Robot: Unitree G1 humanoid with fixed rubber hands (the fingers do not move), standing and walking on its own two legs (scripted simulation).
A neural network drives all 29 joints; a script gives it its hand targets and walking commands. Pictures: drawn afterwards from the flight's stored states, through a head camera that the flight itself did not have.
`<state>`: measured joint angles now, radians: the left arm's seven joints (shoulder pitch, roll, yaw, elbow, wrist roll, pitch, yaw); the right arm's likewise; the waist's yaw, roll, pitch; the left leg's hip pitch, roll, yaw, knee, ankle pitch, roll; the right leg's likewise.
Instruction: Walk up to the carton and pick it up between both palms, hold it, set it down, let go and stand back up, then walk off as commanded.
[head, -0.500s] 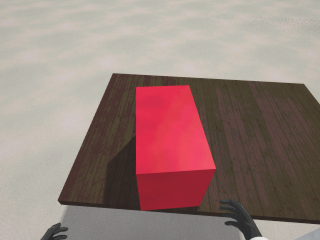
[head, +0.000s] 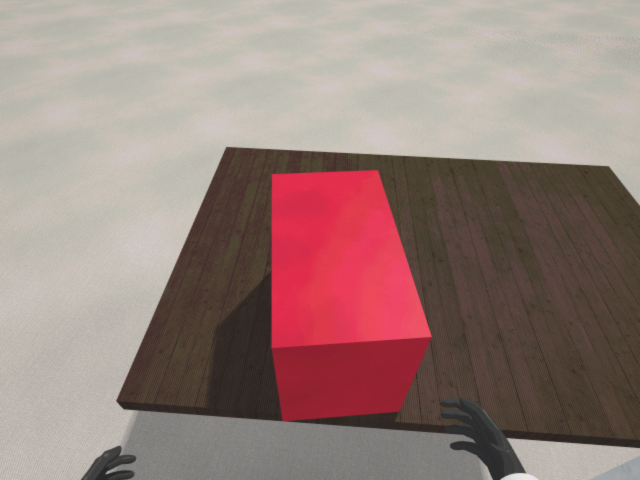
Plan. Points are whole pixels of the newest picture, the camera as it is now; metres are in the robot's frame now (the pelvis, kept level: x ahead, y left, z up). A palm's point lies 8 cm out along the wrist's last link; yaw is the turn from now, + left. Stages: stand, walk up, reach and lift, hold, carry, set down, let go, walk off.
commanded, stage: stand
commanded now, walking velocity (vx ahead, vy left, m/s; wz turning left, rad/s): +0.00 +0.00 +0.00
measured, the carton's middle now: (333, 288) +0.41 +0.00 -0.01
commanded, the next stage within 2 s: walk off in 0.26 s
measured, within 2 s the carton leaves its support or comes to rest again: neither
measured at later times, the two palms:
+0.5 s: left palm out of the picture +0.11 +0.30 -0.08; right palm (500, 464) +0.18 -0.21 -0.05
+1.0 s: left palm out of the picture -0.02 +0.38 -0.12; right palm out of the picture +0.04 -0.25 -0.09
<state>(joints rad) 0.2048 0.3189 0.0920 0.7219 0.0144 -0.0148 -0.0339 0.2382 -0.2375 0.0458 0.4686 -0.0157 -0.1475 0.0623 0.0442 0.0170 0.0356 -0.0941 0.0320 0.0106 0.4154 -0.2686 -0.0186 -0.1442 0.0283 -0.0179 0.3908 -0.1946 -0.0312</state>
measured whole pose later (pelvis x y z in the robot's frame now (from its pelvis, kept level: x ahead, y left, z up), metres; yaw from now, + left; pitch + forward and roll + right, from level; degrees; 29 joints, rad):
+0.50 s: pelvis +0.00 +0.00 +0.00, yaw +0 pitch -2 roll +0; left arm 0.20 0.33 0.08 0.73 0.01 -0.01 -0.03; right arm 0.23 -0.25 0.05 0.45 -0.02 -0.15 0.07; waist 0.04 0.02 0.04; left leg -0.13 0.03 0.01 0.45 -0.27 -0.02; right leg -0.19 0.03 -0.02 0.43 -0.20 -0.03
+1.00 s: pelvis -0.11 +0.04 -0.02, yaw +1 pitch +0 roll -4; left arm 0.20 0.45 0.08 0.69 0.00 0.06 0.01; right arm 0.21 -0.43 0.04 0.58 -0.02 0.03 0.00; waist 0.04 0.03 0.17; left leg -0.39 0.00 -0.02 0.71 -0.32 0.06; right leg -0.52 0.09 0.09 1.25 -0.43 -0.02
